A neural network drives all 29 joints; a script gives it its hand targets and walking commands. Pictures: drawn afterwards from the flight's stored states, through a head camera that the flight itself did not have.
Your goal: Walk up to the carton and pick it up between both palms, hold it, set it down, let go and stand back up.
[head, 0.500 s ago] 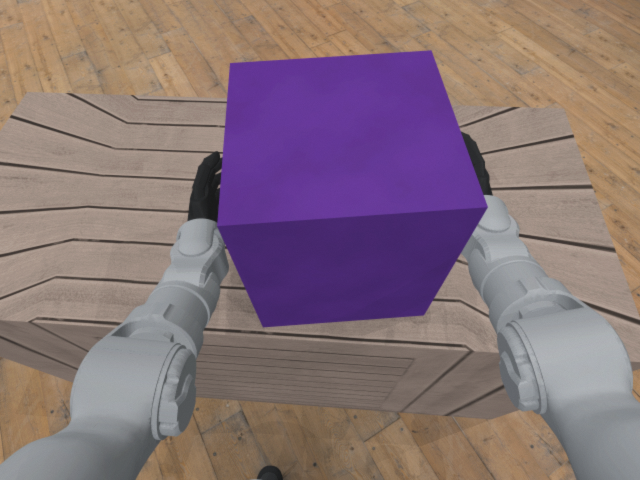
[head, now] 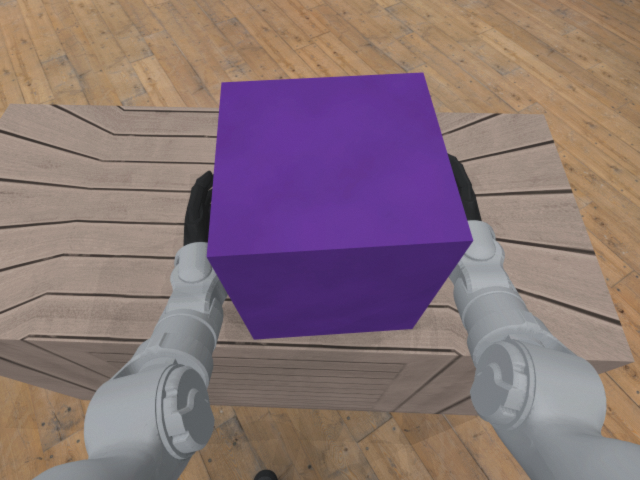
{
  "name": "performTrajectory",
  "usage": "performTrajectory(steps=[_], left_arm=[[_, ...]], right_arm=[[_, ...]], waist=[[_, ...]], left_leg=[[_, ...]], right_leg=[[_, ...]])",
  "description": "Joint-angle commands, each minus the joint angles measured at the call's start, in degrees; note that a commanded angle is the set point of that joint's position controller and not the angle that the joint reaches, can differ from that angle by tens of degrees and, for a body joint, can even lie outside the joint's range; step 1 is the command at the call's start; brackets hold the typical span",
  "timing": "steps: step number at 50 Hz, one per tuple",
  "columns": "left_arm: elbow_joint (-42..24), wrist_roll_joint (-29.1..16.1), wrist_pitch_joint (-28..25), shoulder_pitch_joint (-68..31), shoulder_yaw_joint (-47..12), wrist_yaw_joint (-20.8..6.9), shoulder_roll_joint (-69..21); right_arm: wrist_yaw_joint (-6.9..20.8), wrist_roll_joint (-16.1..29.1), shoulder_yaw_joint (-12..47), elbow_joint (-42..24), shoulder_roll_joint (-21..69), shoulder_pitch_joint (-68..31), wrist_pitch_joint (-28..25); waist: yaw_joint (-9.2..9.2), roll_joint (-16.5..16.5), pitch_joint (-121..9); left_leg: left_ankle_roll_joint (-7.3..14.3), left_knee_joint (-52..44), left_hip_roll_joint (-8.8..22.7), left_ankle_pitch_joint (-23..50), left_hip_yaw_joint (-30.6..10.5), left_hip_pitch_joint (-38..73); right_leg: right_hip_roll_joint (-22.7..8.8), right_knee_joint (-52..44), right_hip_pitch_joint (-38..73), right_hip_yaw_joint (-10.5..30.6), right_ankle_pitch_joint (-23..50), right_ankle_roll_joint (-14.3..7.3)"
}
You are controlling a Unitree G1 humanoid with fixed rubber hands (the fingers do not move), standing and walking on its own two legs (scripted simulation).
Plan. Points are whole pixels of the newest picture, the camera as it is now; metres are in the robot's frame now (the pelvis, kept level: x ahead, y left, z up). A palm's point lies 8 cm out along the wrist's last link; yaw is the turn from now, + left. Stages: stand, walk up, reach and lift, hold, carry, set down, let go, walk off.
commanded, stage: reach and lift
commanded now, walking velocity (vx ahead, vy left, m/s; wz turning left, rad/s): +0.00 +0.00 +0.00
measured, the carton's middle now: (328, 221) +0.45 +0.02 +0.01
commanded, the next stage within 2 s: none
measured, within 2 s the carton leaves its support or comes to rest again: leaves its support in 1.18 s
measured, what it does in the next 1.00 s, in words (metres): stands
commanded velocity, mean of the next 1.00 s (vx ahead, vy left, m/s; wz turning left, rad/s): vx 0.00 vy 0.00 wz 0.00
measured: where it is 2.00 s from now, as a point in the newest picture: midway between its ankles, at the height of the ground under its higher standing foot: outside the picture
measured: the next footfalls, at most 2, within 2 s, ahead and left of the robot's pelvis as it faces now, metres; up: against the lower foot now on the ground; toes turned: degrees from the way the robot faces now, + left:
none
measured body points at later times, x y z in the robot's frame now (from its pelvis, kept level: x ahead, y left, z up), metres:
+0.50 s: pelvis +0.02 +0.00 +0.01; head +0.12 -0.01 +0.45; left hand +0.42 +0.18 +0.02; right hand +0.46 -0.15 +0.03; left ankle +0.01 +0.16 -0.74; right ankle -0.01 -0.14 -0.74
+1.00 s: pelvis +0.02 +0.00 +0.00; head +0.11 -0.01 +0.44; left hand +0.42 +0.18 +0.02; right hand +0.46 -0.15 +0.03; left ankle +0.01 +0.16 -0.74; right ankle -0.01 -0.14 -0.74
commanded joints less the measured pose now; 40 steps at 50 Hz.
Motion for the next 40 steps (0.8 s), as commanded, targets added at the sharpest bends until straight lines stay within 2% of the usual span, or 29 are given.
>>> performTrajectory(steps=[1, 5, 14, 40], left_arm=[[-3.79, 7.13, -0.15, -24.97, -11.71, -8.05, -25.59], [-6.14, 7.59, 0.48, -23.51, -11.83, -7.6, -26.81], [-7.69, 7.78, 0.17, -21.23, -12.86, -7.84, -28.26], [-6.59, 7.46, 0.99, -21.63, -13.13, -7.16, -28.44]], right_arm=[[7.88, -7.95, 9.18, -3.26, 29.21, -22.33, -3.07], [7.86, -7.59, 10.21, -5.2, 30.5, -21.87, -3.38], [7.03, -6.94, 13.19, -6.28, 32.95, -19.9, -3.68], [6.9, -5.71, 13.88, -5.69, 33.15, -20.25, -3.77]], waist=[[0.69, -3.05, -31.1], [1.61, -2.49, -30.9], [1.24, -3.65, -28.92], [1.05, -3.94, -29.78]], left_leg=[[-0.04, 1.41, -3.92, 18.37, 5.68, 24.07], [0.0, 1.76, -4.09, 21.86, 6.04, 26.26], [0.65, 1.07, -4.28, 22.23, 6.2, 23.59], [1.68, -0.27, -4.09, 19.33, 6.05, 22.27]], right_leg=[[2.45, 0.07, 18.19, -6.68, 20.08, 0.03], [2.62, -0.54, 18.9, -6.4, 21.76, -0.15], [2.21, 0.65, 23.42, -5.71, 28.12, 0.68], [2.4, 0.22, 22.53, -5.98, 25.51, 0.6]])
